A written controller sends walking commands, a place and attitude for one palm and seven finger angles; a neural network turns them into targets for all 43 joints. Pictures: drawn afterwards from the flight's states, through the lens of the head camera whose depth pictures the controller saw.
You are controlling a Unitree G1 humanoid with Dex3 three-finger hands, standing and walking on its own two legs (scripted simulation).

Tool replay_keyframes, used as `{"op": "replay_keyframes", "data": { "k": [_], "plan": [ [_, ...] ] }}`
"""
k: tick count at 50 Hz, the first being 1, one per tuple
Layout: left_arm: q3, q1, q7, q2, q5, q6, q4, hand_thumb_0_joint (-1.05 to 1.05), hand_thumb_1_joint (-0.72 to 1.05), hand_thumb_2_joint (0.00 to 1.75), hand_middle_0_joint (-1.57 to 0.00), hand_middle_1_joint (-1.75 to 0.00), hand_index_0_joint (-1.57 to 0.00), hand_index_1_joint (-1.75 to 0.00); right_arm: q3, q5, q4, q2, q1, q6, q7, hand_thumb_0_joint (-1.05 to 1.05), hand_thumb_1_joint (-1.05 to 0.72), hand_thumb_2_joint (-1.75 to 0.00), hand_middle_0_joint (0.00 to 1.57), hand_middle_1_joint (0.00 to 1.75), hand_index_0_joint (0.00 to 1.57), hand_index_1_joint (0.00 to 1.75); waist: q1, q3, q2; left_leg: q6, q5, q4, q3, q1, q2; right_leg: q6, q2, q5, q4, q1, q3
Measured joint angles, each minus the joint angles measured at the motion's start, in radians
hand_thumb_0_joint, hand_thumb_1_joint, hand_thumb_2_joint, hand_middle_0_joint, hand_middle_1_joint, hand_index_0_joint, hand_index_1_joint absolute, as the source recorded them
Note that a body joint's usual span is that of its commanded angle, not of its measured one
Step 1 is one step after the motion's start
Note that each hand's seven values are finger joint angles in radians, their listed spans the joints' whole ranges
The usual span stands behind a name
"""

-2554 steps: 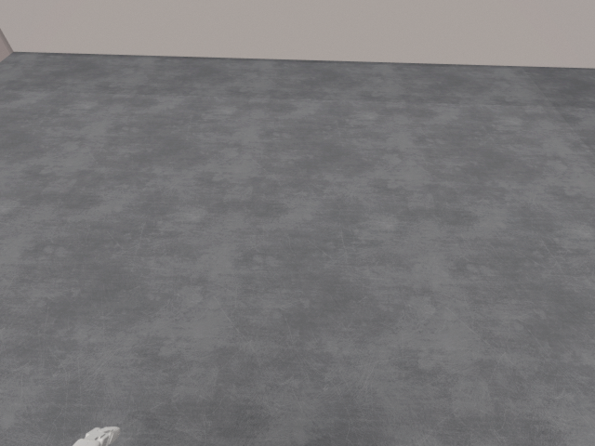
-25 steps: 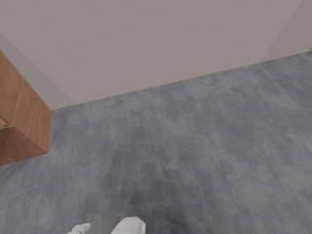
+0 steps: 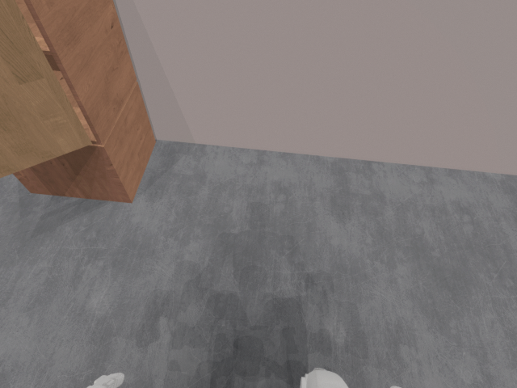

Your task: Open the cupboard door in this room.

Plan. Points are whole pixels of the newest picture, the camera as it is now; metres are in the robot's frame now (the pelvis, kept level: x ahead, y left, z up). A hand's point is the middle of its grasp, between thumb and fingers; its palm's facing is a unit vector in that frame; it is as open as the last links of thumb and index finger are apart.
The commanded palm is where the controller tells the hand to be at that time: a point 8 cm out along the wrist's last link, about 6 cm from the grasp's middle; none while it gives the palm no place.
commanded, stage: turn to face it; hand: left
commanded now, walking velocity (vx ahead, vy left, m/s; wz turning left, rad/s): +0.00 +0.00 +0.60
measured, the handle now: out of the picture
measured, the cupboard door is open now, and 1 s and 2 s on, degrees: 39 39 39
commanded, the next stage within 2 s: take the last steps up to it in 1.04 s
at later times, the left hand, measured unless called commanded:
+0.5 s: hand out of the picture +0.02 +0.16 -0.17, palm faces +0.35 -0.91 -0.23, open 7.3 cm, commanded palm none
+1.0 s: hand out of the picture +0.01 +0.17 -0.16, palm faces +0.52 -0.81 -0.26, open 7.4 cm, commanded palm none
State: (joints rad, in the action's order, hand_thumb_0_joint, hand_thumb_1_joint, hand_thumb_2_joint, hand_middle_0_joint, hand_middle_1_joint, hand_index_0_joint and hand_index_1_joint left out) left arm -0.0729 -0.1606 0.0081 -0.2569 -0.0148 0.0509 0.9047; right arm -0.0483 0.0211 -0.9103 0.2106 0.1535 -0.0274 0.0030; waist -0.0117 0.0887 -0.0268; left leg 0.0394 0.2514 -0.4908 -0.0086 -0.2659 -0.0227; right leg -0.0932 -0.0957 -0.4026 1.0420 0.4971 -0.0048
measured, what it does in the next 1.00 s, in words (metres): steps on the spot, turning left: right foot, then left foot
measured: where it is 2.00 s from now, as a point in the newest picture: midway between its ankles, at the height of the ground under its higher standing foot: outside the picture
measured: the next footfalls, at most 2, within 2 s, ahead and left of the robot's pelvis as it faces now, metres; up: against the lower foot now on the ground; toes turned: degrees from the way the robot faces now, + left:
right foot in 0.18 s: +0.06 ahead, -0.15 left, +0.00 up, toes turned +4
left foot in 0.58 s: +0.00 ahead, +0.09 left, +0.00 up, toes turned +28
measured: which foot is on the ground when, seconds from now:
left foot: down 0.00-0.18, up 0.20-0.56, down 0.58-0.98, up 1.00-1.00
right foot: up 0.00-0.16, down 0.18-0.56, up 0.58-0.96, down 0.98-1.00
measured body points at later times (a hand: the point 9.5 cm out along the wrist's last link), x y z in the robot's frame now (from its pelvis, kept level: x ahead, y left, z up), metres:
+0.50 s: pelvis +0.01 -0.04 +0.00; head +0.07 -0.02 +0.44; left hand +0.00 +0.21 -0.15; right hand +0.18 -0.26 -0.15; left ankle -0.03 +0.08 -0.70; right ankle +0.02 -0.16 -0.74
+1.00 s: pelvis +0.03 -0.04 -0.01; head +0.08 -0.04 +0.44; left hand -0.02 +0.22 -0.14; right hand +0.21 -0.21 -0.17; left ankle -0.03 +0.07 -0.74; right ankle +0.08 -0.14 -0.74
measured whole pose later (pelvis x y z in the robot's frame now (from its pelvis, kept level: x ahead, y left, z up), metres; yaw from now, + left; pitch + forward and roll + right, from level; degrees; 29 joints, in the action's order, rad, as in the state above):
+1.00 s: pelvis +0.03 -0.04 -0.01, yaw +31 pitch +1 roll +1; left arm -0.04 -0.17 0.01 -0.19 -0.01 0.01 0.93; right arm -0.05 0.01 -0.97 0.20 0.19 -0.05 0.00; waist 0.00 0.07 0.02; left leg -0.01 0.33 -0.60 -0.04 -0.30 -0.03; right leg -0.01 -0.04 -0.32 0.58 0.27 -0.06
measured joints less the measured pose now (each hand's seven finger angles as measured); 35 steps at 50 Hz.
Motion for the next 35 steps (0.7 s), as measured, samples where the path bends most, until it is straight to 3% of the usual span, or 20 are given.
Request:
{"op": "replay_keyframes", "data": {
  "k": [6, 8, 10, 12, 14, 17, 20, 25, 28, 29, 31, 35],
  "plan": [
    [0.012, 0.039, 0.000, 0.021, 0.006, -0.008, -0.026, 0.01, 0.91, 0.90, -0.20, -0.30, -0.20, -0.30, -0.012, 0.005, -0.018, 0.000, 0.038, -0.016, 0.003, 0.01, -0.90, -0.90, 0.21, 0.29, 0.20, 0.30, 0.030, -0.004, 0.032, -0.026, 0.004, -0.019, -0.072, -0.017, -0.009, 0.011, 0.045, -0.006, -0.254, -0.097, -0.001],
    [0.018, 0.043, 0.001, 0.029, 0.009, -0.021, -0.036, 0.01, 0.91, 0.90, -0.20, -0.30, -0.20, -0.30, -0.019, 0.001, -0.022, 0.003, 0.050, -0.024, 0.003, 0.01, -0.90, -0.90, 0.21, 0.30, 0.20, 0.30, 0.036, -0.008, 0.043, -0.041, 0.019, -0.054, -0.098, -0.037, -0.018, 0.020, 0.064, 0.062, -0.397, -0.164, -0.013],
    [0.023, 0.039, 0.006, 0.043, 0.001, -0.042, -0.044, 0.01, 0.91, 0.90, -0.20, -0.30, -0.20, -0.30, -0.029, -0.007, -0.028, 0.014, 0.054, -0.031, 0.005, 0.01, -0.90, -0.90, 0.21, 0.29, 0.20, 0.30, 0.032, -0.011, 0.056, -0.056, 0.110, -0.158, -0.109, -0.084, -0.030, 0.072, 0.065, 0.084, -0.473, -0.201, -0.030],
    [0.034, 0.035, 0.011, 0.065, -0.001, -0.049, -0.043, 0.01, 0.91, 0.90, -0.20, -0.30, -0.20, -0.30, -0.040, -0.007, -0.037, 0.030, 0.043, -0.042, 0.005, 0.01, -0.90, -0.90, 0.21, 0.29, 0.20, 0.30, 0.039, 0.005, 0.072, -0.066, 0.235, -0.380, -0.085, -0.156, -0.037, 0.099, 0.053, 0.077, -0.454, -0.211, -0.058],
    [0.040, 0.021, 0.015, 0.080, 0.000, -0.048, -0.040, 0.01, 0.91, 0.90, -0.20, -0.30, -0.20, -0.30, -0.045, -0.006, -0.042, 0.039, 0.033, -0.050, 0.009, 0.01, -0.90, -0.90, 0.20, 0.29, 0.20, 0.30, 0.045, 0.015, 0.071, -0.079, 0.233, -0.570, -0.041, -0.213, -0.027, 0.103, 0.036, 0.083, -0.473, -0.238, -0.084],
    [0.045, -0.003, 0.017, 0.091, -0.001, -0.044, -0.030, 0.01, 0.91, 0.90, -0.20, -0.30, -0.20, -0.30, -0.045, -0.007, -0.043, 0.039, 0.022, -0.058, 0.020, 0.01, -0.90, -0.90, 0.20, 0.29, 0.20, 0.30, 0.052, 0.016, 0.055, -0.097, 0.186, -0.667, 0.006, -0.246, 0.007, 0.101, 0.012, 0.095, -0.512, -0.273, -0.124],
    [0.045, -0.018, 0.014, 0.093, -0.004, -0.043, -0.020, 0.01, 0.90, 0.90, -0.20, -0.30, -0.20, -0.30, -0.041, -0.008, -0.041, 0.032, 0.012, -0.060, 0.026, 0.01, -0.90, -0.90, 0.20, 0.29, 0.20, 0.30, 0.049, 0.018, 0.030, -0.106, 0.184, -0.576, 0.039, -0.220, 0.035, 0.097, -0.014, 0.094, -0.530, -0.294, -0.168],
    [0.032, -0.041, 0.010, 0.067, -0.009, -0.049, -0.013, 0.01, 0.91, 0.90, -0.21, -0.30, -0.21, -0.30, -0.029, -0.011, -0.034, 0.022, -0.028, -0.054, 0.030, 0.01, -0.91, -0.90, 0.20, 0.29, 0.19, 0.30, 0.018, 0.031, -0.002, -0.095, 0.204, -0.337, 0.082, -0.134, 0.048, 0.080, -0.052, 0.065, -0.496, -0.295, -0.236],
    [0.020, -0.069, 0.005, 0.041, -0.005, -0.046, -0.001, 0.01, 0.91, 0.90, -0.21, -0.30, -0.21, -0.30, -0.020, -0.010, -0.012, 0.023, -0.047, -0.034, 0.031, 0.01, -0.90, -0.90, 0.20, 0.29, 0.19, 0.30, 0.006, 0.025, -0.017, -0.072, 0.080, -0.127, 0.109, -0.045, 0.039, 0.058, -0.081, 0.018, -0.412, -0.267, -0.266],
    [0.016, -0.077, 0.002, 0.032, 0.000, -0.039, 0.003, 0.01, 0.91, 0.90, -0.21, -0.30, -0.21, -0.30, -0.021, -0.006, -0.001, 0.025, -0.049, -0.022, 0.031, 0.01, -0.90, -0.90, 0.20, 0.29, 0.19, 0.30, 0.008, 0.017, -0.016, -0.041, 0.003, -0.104, 0.100, -0.044, 0.037, 0.045, -0.086, -0.014, -0.335, -0.234, -0.254],
    [0.007, -0.071, 0.007, 0.007, 0.000, -0.010, 0.022, 0.01, 0.91, 0.90, -0.21, -0.30, -0.20, -0.30, -0.016, -0.004, 0.008, 0.015, -0.060, -0.006, 0.023, 0.01, -0.90, -0.90, 0.20, 0.29, 0.20, 0.30, -0.002, 0.021, -0.038, -0.004, 0.047, -0.156, 0.096, -0.064, 0.020, 0.034, -0.071, -0.127, -0.145, -0.156, -0.155],
    [-0.004, -0.050, 0.009, -0.009, -0.001, 0.015, 0.050, 0.01, 0.91, 0.90, -0.20, -0.30, -0.20, -0.30, -0.003, 0.002, 0.014, 0.002, -0.045, 0.003, -0.001, 0.01, -0.90, -0.90, 0.20, 0.29, 0.20, 0.30, -0.008, 0.003, -0.027, -0.002, 0.059, -0.097, 0.066, -0.040, 0.013, 0.021, -0.022, -0.088, 0.058, -0.045, -0.054]
  ]
}}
